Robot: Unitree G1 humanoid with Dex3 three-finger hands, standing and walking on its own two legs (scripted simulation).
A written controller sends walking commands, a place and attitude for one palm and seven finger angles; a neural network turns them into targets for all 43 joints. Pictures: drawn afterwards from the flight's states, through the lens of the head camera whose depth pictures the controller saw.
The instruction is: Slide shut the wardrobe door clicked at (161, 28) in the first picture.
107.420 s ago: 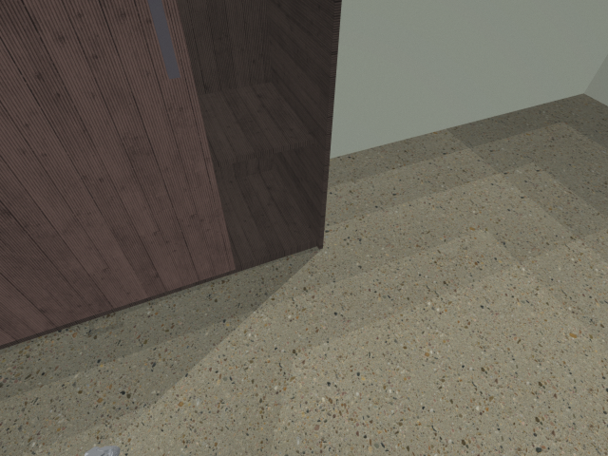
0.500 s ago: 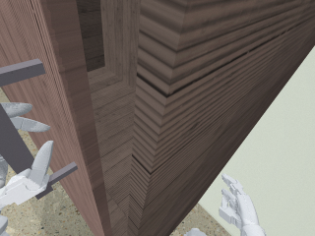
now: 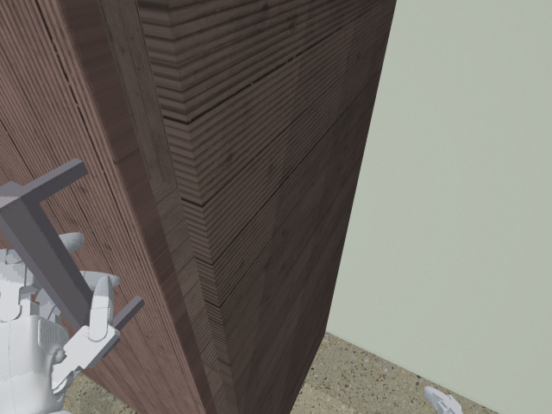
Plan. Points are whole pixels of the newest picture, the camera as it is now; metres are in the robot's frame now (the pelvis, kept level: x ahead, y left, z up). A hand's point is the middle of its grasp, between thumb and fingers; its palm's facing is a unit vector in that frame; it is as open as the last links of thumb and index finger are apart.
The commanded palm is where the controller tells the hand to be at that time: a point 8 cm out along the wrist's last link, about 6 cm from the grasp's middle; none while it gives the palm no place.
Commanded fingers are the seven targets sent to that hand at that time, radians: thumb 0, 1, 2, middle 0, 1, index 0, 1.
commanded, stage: stop walking and hold the door there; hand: left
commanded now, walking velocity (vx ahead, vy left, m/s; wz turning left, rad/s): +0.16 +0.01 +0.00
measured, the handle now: (88, 268) +0.19 +0.20 +0.23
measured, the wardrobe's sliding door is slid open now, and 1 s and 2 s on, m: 0.06 0.02 0.03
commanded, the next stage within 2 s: none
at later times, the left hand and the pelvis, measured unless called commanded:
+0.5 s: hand (129, 353) +0.13 +0.15 +0.18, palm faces +0.26 -0.90 -0.34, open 6.5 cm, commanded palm +0.11 +0.21 +0.15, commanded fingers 0.00 0.90 0.90 -0.45 -1.40 -0.45 -1.40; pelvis -0.12 -0.04 +0.01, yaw -6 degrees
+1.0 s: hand (122, 346) +0.14 +0.16 +0.18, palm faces +0.25 -0.92 -0.30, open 6.4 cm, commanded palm +0.11 +0.21 +0.15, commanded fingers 0.00 0.90 0.90 -0.45 -1.40 -0.45 -1.40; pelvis -0.14 -0.03 +0.01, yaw -8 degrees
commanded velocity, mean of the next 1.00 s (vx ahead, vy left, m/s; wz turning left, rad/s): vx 0.13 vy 0.05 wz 0.00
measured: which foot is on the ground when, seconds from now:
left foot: down 0.00-0.36, up 0.38-0.74, down 0.76-1.00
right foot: down 0.00-0.08, up 0.10-0.34, down 0.36-1.00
